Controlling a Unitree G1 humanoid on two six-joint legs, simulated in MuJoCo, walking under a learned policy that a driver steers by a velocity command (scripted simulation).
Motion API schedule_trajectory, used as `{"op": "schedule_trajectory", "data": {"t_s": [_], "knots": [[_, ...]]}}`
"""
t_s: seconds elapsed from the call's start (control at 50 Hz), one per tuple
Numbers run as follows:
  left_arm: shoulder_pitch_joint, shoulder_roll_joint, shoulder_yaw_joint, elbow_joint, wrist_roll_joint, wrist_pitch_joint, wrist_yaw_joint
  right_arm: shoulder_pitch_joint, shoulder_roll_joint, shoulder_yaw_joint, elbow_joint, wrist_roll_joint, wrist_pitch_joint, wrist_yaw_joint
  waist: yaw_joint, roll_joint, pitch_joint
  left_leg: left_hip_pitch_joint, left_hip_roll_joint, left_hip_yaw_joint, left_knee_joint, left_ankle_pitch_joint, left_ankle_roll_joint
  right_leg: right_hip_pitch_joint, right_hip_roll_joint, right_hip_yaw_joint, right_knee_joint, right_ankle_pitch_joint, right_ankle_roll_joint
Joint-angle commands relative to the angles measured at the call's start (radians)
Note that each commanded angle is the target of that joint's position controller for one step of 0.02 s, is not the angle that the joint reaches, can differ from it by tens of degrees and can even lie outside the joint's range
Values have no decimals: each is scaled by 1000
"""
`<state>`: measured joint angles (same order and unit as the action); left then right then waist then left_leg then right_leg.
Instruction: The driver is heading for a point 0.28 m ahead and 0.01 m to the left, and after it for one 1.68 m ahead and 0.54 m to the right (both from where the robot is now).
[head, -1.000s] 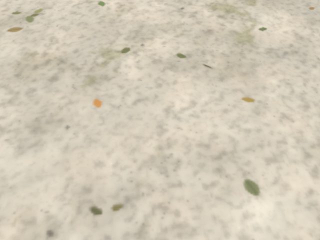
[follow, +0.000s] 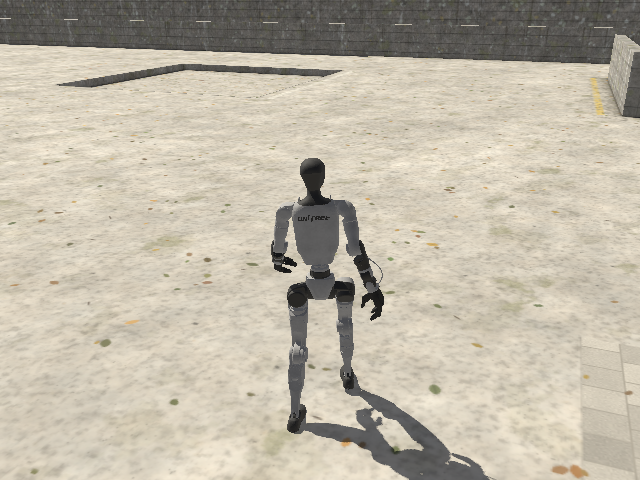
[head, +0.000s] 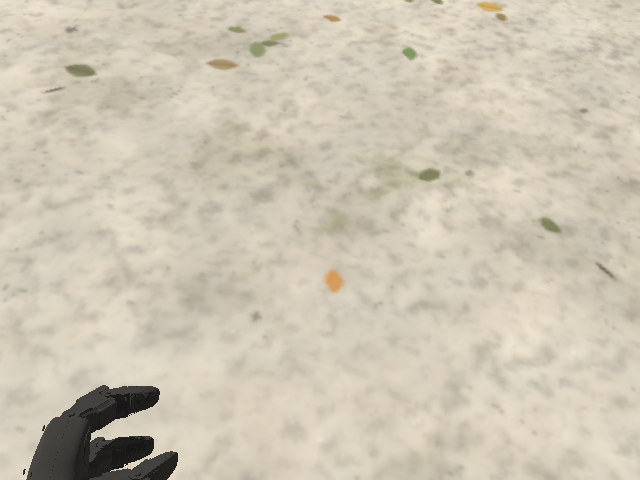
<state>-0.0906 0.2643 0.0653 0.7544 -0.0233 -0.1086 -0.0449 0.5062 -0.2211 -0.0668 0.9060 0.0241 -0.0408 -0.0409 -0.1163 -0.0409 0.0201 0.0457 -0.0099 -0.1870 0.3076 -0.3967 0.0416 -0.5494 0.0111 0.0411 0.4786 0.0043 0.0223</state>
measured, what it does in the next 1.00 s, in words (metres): walks ahead, turning right: right foot, then left foot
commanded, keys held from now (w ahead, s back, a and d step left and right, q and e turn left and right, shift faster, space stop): w+q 0.08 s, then w+e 0.92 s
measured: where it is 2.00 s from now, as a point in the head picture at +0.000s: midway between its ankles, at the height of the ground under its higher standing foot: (376, 264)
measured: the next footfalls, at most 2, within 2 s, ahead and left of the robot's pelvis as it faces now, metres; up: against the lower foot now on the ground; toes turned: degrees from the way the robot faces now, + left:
right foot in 0.06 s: +0.21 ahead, -0.14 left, +0.00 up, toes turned +5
left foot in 0.48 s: +0.42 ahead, +0.14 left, +0.00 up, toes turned -2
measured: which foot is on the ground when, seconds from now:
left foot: down 0.00-0.06, up 0.08-0.46, down 0.48-0.98, up 1.00-1.00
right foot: up 0.00-0.04, down 0.06-0.48, up 0.50-0.96, down 0.98-1.00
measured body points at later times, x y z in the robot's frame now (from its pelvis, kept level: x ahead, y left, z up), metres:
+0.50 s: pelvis +0.28 +0.02 -0.01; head +0.31 +0.03 +0.44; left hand +0.25 +0.30 -0.15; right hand +0.53 -0.21 -0.06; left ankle +0.38 +0.14 -0.74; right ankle +0.17 -0.14 -0.73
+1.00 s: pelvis +0.53 -0.04 -0.02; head +0.56 -0.07 +0.42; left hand +0.82 +0.12 -0.10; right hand +0.44 -0.33 -0.15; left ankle +0.38 +0.14 -0.71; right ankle +0.61 -0.16 -0.74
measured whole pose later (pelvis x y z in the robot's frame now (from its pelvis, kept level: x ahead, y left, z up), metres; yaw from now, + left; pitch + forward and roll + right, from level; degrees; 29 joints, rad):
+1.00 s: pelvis +0.53 -0.04 -0.02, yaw -20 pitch +1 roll +2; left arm 0.03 0.29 0.06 0.68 -0.03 -0.02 -0.06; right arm 0.34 -0.31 -0.09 0.87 0.01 -0.05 -0.02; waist -0.06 -0.02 0.06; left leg 0.02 0.11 0.24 0.62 -0.47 -0.06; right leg -0.52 0.00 -0.05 0.63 -0.13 -0.10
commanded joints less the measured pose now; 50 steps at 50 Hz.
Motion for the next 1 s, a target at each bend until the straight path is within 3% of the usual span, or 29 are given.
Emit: {"op": "schedule_trajectory", "data": {"t_s": [0.02, 0.04, 0.06, 0.08, 0.1, 0.12, 0.14, 0.16, 0.18, 0.2, 0.28, 0.34, 0.4, 0.44, 0.46, 0.48, 0.5, 0.52, 0.54, 0.58, 0.6, 0.66, 0.76, 0.88, 0.92, 0.94, 0.96, 0.98, 1.0], "knots": [[-17, 125, 35, -70, -1, -29, 3, -31, -190, -49, -58, 1, 3, -6, 96, 234, 19, -86, 203, -159, 59, 590, 103, 169, 22, -24, -28, -53, -37], [128, 167, 55, -31, 5, -30, 13, -63, -178, -45, -77, -5, 3, -1, 167, 214, -75, -130, 143, -120, 210, 694, 72, 372, 8, -21, -43, -37, -71], [327, 220, 69, -3, 24, -28, 24, -98, -155, -34, -116, -22, 2, 4, 253, 136, -255, -295, 81, -87, 480, 551, 42, 700, -139, 119, 14, -99, -131], [431, 297, 83, 25, 35, -15, 24, 53, -17, 1, -142, -7, -13, 8, 185, -236, -448, -651, -75, 6, 845, -99, -27, 1065, -417, 589, -66, -271, -284], [425, 206, 59, 43, 21, -14, 16, 89, -100, -10, -108, 25, -24, 7, 180, -283, -421, -765, -20, -30, 1004, -174, -27, 1022, -436, 784, -188, -450, -310], [366, 128, 41, 44, 13, -10, 18, -9, -161, -26, -105, 31, -29, 8, 192, -172, -227, -809, 19, -7, 1032, -100, -23, 864, -374, 615, -209, -444, -270], [312, 106, 33, 46, 16, -4, 18, -101, -167, -25, -123, 18, -33, 8, 182, -58, -121, -779, 56, 32, 1006, -28, -18, 704, -322, 466, -215, -336, -250], [276, 93, 27, 52, 25, 0, 17, -169, -162, -28, -140, -2, -39, 10, 162, -15, -54, -745, 78, 54, 956, 9, -14, 568, -281, 376, -233, -206, -249], [261, 85, 21, 56, 38, 0, 17, -179, -148, -31, -151, -11, -41, 15, 130, -33, -41, -694, 106, 62, 910, 33, -9, 491, -254, 323, -250, -122, -251], [261, 82, 19, 63, 37, -1, 18, -176, -125, -27, -156, -12, -42, 19, 114, -48, -40, -661, 115, 74, 863, 38, -7, 454, -239, 298, -270, -77, -259], [285, 145, 33, 79, 2, 4, 32, -306, -68, 4, -213, -31, -53, 33, 116, -40, 2, -608, 116, 133, 540, 101, -40, 349, -221, 217, -328, -27, -283], [317, 190, 45, 83, -6, 16, 37, -403, -95, 8, -232, -20, -59, 49, 139, -43, 3, -480, 60, 158, 347, 309, -61, 288, -187, 170, -326, -25, -247], [377, 196, 44, 100, -19, 25, 39, -461, -136, 1, -257, -9, -61, 55, 143, -38, 3, -405, 44, 138, 240, 372, -59, 314, -206, 209, -279, -102, -207], [393, 190, 39, 105, -16, 31, 43, -424, -164, -13, -248, -8, -63, 51, 107, -34, -12, -286, 42, 141, 186, 359, -40, 300, -196, 220, -208, -155, -172], [402, 167, 30, 105, -8, 33, 44, -348, -189, -27, -227, -10, -63, 43, 69, -33, -42, -171, 41, 149, 173, 317, -23, 269, -161, 206, -125, -137, -150], [398, 112, 10, 92, 4, 31, 42, -220, -243, -48, -211, -22, -65, 33, 5, 21, -120, 6, 141, 58, 154, 264, 22, 186, -91, 153, 97, -180, -109], [468, 24, -16, 62, 13, 21, 44, -109, -336, -69, -202, -40, -55, 26, 1, 266, -265, 276, 383, -252, 103, 159, 124, -50, 18, 26, 447, -465, -47], [491, 69, -9, 47, -17, 14, 48, -75, -309, -64, -179, -41, -49, 36, 8, 371, -292, 266, 456, -527, -10, -53, 196, -200, 11, 53, 656, -610, -44], [454, 149, 13, 51, -28, 18, 50, -137, -234, -42, -190, -31, -54, 42, 17, 254, -171, 170, 413, -436, -32, -114, 168, -250, -40, 90, 743, -534, -52], [400, 143, 21, 49, -16, 34, 52, -260, -153, -15, -198, -30, -60, 49, 64, 180, -57, -4, 329, -196, -67, 69, 126, -215, -98, 69, 723, -385, -48], [393, 130, 25, 45, -9, 44, 49, -298, -134, -10, -195, -34, -62, 50, 88, 187, -24, -68, 303, -114, -95, 153, 118, -182, -123, 70, 686, -340, -43], [357, 77, 17, 16, -8, 69, 37, -314, -145, -21, -174, -37, -76, 44, 111, 148, 0, -134, 285, 36, -153, 331, 128, -145, -142, 55, 637, -249, -26], [240, 50, 3, -39, 1, 74, 12, -288, -191, -39, -140, -34, -74, 28, 92, 101, 26, -118, 271, 221, -183, 431, 126, -138, -134, 22, 370, -39, -16], [75, 70, -2, -117, 3, 78, -19, -212, -245, -58, -97, -5, -48, 24, 53, 87, 76, -7, 307, 334, -138, 497, 91, -106, -102, -61, 178, -53, -70], [91, 96, 10, -131, 4, 81, -23, -213, -274, -66, -95, 2, -34, 22, 84, 110, 43, 34, 311, 368, -32, 777, 72, -27, -53, -113, 161, -149, -109], [151, 121, 24, -123, 3, 84, -21, -217, -289, -70, -97, 6, -25, 20, 124, 126, -5, 38, 304, 386, 77, 953, 60, 70, -10, -146, 162, -198, -132], [291, 161, 50, -88, -1, 86, -16, -229, -291, -68, -101, 10, -15, 18, 206, 116, -79, -6, 274, 418, 265, 1036, 36, 260, 40, -170, 111, -170, -165], [468, 233, 88, -37, -4, 95, 1, -211, -266, -56, -110, -3, -17, 13, 282, 71, -172, -193, 235, 428, 530, 886, -7, 559, 36, -96, 91, -144, -205], [482, 357, 110, -32, -14, 98, 19, -133, -126, -13, -164, -51, -34, 22, 188, -215, -231, -649, 72, 404, 911, -4, -81, 889, -234, 418, 32, -246, -362]]}}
